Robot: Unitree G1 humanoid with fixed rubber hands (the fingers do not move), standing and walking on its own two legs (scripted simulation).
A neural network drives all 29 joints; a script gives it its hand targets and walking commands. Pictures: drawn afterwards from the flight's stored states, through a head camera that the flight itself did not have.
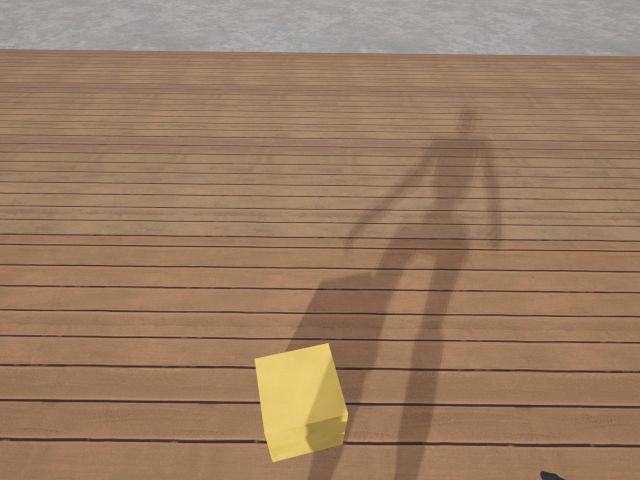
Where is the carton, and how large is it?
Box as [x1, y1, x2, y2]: [255, 343, 347, 461]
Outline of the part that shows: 328,343 255,359 264,433 272,461 342,443 347,411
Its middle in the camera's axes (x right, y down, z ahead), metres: -0.05 +0.47 +1.11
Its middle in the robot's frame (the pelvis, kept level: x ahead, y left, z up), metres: +0.47 +0.05 -0.66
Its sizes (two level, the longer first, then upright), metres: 0.210 0.200 0.250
